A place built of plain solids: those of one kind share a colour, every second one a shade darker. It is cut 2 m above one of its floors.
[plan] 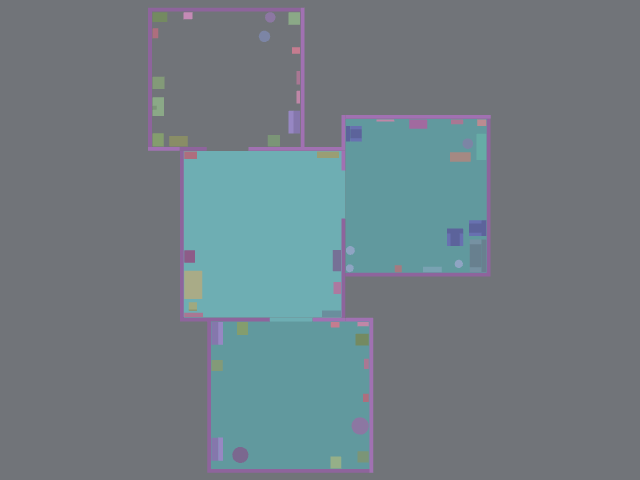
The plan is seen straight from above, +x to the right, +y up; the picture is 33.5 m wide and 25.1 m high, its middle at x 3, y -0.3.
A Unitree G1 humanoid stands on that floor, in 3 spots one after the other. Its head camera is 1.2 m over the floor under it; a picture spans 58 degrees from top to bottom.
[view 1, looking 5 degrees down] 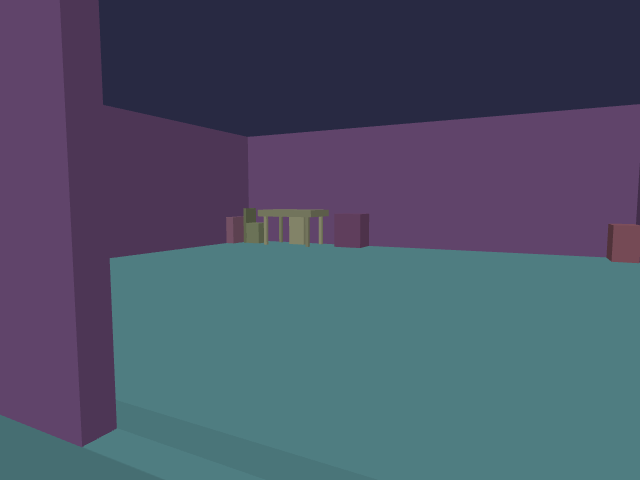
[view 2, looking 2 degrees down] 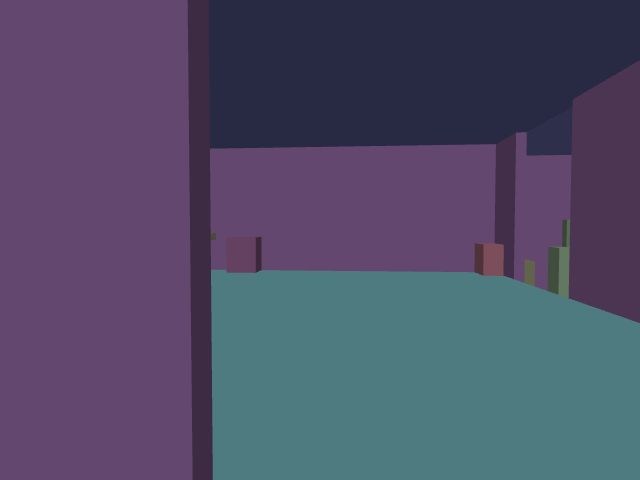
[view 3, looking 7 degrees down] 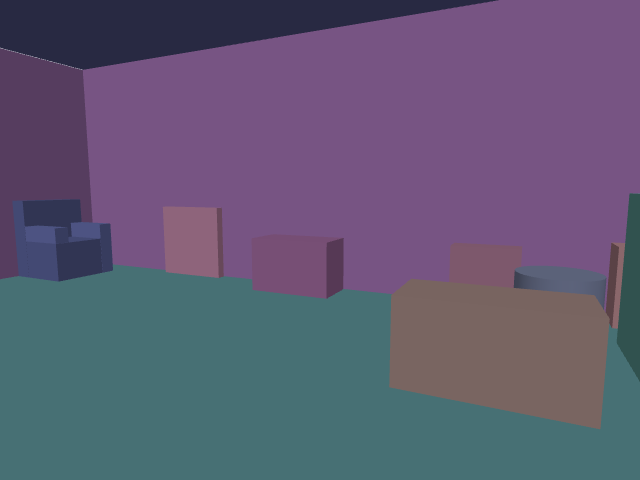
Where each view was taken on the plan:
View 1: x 5.61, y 2.79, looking -153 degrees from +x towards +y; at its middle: dining_table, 10.75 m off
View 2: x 5.68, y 1.37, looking -175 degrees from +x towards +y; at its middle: wall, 9.85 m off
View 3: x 10.47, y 1.37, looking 115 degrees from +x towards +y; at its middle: trunk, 4.83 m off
